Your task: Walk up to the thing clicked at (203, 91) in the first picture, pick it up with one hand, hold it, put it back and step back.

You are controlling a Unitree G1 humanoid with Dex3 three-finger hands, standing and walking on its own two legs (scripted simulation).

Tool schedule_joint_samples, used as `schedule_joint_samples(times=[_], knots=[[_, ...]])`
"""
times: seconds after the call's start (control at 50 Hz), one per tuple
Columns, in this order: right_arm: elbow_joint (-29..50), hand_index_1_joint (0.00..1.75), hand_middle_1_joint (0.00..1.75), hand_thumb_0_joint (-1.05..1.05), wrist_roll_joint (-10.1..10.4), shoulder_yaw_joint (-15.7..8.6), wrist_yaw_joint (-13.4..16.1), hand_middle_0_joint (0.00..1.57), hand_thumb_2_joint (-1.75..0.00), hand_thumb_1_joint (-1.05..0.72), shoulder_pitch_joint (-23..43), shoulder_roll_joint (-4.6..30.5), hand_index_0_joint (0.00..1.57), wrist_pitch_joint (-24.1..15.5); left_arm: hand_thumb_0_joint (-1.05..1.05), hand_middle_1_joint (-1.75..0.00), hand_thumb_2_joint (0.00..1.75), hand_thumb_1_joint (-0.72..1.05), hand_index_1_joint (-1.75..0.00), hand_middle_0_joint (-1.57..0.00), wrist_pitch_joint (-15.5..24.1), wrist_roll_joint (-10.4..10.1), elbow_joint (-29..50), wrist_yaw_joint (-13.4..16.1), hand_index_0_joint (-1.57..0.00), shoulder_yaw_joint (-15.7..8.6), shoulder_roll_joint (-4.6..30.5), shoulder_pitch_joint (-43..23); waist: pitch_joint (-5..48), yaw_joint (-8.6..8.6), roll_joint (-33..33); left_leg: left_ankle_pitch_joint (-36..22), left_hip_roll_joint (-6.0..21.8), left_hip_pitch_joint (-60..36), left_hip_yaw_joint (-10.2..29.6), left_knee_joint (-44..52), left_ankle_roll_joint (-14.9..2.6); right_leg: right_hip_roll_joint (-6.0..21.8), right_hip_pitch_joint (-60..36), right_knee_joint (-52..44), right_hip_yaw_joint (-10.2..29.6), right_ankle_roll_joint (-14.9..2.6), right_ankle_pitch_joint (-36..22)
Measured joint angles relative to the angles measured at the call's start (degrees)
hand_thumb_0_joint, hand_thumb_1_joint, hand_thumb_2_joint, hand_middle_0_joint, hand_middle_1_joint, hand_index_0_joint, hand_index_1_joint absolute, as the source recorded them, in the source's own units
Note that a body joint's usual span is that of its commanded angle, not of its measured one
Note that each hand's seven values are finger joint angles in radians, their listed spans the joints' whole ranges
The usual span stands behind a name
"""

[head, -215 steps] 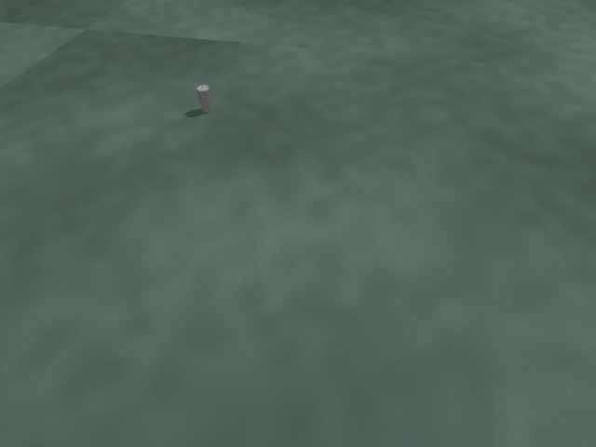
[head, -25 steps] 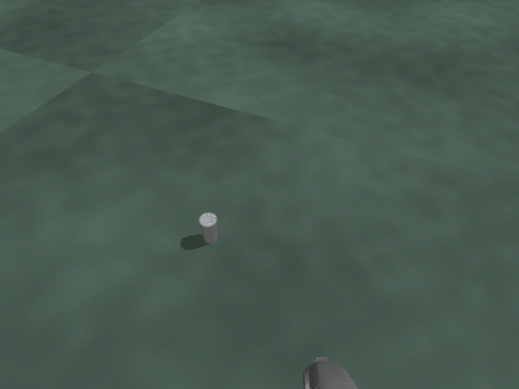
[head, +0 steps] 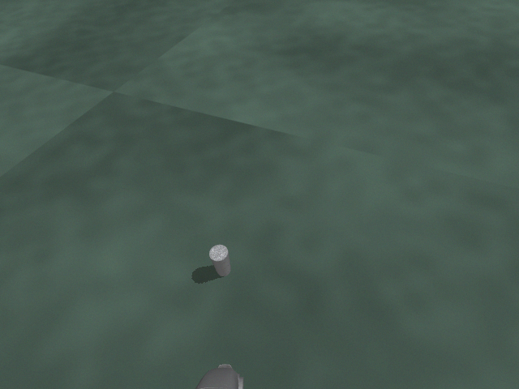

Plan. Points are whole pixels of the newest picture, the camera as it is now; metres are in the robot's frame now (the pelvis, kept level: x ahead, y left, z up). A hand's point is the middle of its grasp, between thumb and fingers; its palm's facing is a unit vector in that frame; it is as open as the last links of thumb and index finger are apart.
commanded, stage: walk up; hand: left
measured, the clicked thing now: (221, 261) +0.72 +0.23 -0.70
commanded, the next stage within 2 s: none
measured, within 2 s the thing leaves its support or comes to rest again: neither
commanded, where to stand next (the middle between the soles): +0.36 +0.02 m, yaw -2 degrees
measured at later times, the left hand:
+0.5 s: hand (98, 369) +0.19 +0.33 -0.15, palm faces -0.05 -0.94 -0.33, open 7.4 cm
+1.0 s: hand (141, 286) +0.35 +0.29 -0.14, palm faces -0.04 -0.92 -0.39, open 7.4 cm
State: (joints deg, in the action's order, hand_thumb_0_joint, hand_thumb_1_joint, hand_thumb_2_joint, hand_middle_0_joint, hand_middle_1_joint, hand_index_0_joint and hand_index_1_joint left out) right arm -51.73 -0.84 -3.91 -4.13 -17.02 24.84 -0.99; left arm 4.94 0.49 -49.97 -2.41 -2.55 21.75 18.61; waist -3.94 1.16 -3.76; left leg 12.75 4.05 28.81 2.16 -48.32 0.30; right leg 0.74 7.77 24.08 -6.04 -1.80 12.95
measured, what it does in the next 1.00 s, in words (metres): walks ahead: left foot, then right foot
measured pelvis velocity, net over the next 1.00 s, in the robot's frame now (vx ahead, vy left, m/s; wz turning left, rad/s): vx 0.26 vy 0.03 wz -0.01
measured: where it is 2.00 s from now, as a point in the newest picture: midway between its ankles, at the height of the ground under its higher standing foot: (272, 375)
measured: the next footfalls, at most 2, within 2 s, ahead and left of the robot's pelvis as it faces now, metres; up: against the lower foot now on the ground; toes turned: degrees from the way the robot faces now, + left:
left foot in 0.16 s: +0.20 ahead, +0.15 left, +0.00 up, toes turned +6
right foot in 0.66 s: +0.31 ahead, -0.10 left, +0.00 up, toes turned -3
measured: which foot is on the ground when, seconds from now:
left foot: up 0.00-0.14, down 0.16-0.70, up 0.72-1.00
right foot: down 0.00-0.18, up 0.20-0.64, down 0.66-1.00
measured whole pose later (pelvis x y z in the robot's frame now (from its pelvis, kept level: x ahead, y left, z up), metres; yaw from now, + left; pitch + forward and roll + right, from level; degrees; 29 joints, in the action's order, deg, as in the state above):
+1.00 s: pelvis +0.26 +0.03 -0.01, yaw -1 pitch -4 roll +0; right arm -53.2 -0.1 -2.2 -0.8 -15.4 23.7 -0.8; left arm 2.4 0.6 -49.9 -0.7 -0.8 21.3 12.6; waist -6.2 0.4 -2.3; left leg 18.2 3.1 22.8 0.1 -43.3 0.6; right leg 2.0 15.8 33.4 -3.6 -0.9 14.0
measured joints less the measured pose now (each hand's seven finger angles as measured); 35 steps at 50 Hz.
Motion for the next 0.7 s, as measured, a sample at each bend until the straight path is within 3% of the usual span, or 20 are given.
schedule_joint_samples(times=[0.1,0.16,0.2,0.26,0.3,0.44,0.56,0.66,0.7], knots=[[-0.66,0.3,0.3,0.01,-0.63,-0.15,-0.64,0.2,-0.89,-0.91,0.69,-0.45,0.2,-0.23,0.0,-0.3,0.9,0.9,-0.3,-0.21,-0.12,0.19,0.23,-0.07,-0.21,-0.56,1.76,1.29,-0.05,0.7,1.78,-1.45,1.17,-2.69,-2.31,10.8,-0.35,0.17,-1.86,1.86,-1.13,1.1,4.05],[-0.36,0.3,0.3,0.01,-0.7,-0.14,-0.53,0.2,-0.89,-0.91,1.11,-0.75,0.2,-1.3,0.0,-0.3,0.9,0.9,-0.3,-0.21,-0.69,0.07,-0.13,-0.06,-0.2,-0.65,2.96,2.0,0.19,0.61,3.56,-4.1,0.26,-6.48,-3.89,15.78,-1.28,1.57,-1.71,6.81,-1.4,2.33,8.77],[0.37,0.3,0.3,0.01,-0.93,-0.16,0.1,0.2,-0.89,-0.91,2.02,-1.48,0.2,-2.43,0.0,-0.3,0.9,0.9,-0.3,-0.2,-1.53,-0.09,-0.86,0.27,-0.2,-0.75,3.42,1.77,-0.72,0.58,6.44,-3.04,-1.79,-7.31,-5.84,13.57,-1.74,4.0,1.17,16.5,1.0,0.84,11.99],[2.19,0.3,0.3,0.01,0.01,0.16,0.73,0.2,-0.89,-0.91,2.37,-1.88,0.2,-3.3,0.0,-0.3,0.9,0.9,-0.3,-0.2,-2.78,-0.17,-2.07,0.57,-0.2,0.16,2.58,1.32,-0.74,-0.73,5.9,-0.17,-1.6,-8.87,-5.95,12.52,-2.69,1.04,8.53,33.18,4.68,-0.69,14.07],[2.8,0.3,0.3,0.01,0.4,0.71,1.18,0.2,-0.89,-0.91,2.12,-2.62,0.2,-3.46,0.0,-0.3,0.9,0.91,-0.3,-0.2,-2.89,-0.38,-2.37,0.37,-0.2,0.51,2.78,0.95,-0.82,-1.16,6.47,-0.47,-1.94,-11.58,-6.39,15.26,-2.73,0.56,12.45,37.2,6.35,-0.91,11.32],[3.3,0.3,0.31,0.01,0.57,1.74,1.67,0.21,-0.89,-0.9,-0.31,-3.41,0.2,-3.79,0.0,-0.3,0.9,0.91,-0.3,-0.2,-3.11,-0.57,-2.12,-0.52,-0.2,-0.24,3.25,-0.1,-1.0,-1.29,7.46,-0.45,-3.59,-18.72,-8.04,22.05,-3.32,3.49,20.15,31.09,8.82,1.15,2.56],[3.33,0.3,0.31,0.01,0.36,1.23,1.52,0.21,-0.89,-0.9,-2.17,-2.23,0.2,-3.23,0.0,-0.3,0.9,0.91,-0.3,-0.2,-3.57,0.12,-2.97,-1.46,-0.2,-0.5,2.54,-0.72,-0.64,-2.03,5.79,1.98,-4.16,-22.37,-9.4,23.6,-2.93,5.22,19.71,19.51,6.78,1.76,-1.24],[3.27,0.3,0.31,0.01,0.31,0.8,1.45,0.21,-0.89,-0.9,-3.47,-0.79,0.2,-2.07,0.0,-0.3,0.9,0.91,-0.3,-0.2,-2.05,0.27,-2.56,-1.38,-0.2,-0.61,1.98,-1.87,-0.5,-2.57,3.77,7.53,-3.6,-22.56,-9.82,18.43,-1.23,3.99,13.68,8.96,4.89,0.81,-2.82],[2.84,0.3,0.31,0.01,0.54,0.7,1.86,0.21,-0.89,-0.9,-3.29,-0.17,0.2,-1.49,0.0,-0.3,0.9,0.91,-0.3,-0.2,-1.02,0.54,-2.44,-0.62,-0.2,-0.78,1.13,-2.93,-1.21,-2.56,0.98,10.92,-1.13,-20.93,-8.68,11.93,-1.48,1.81,12.27,9.13,3.65,1.15,-3.56]])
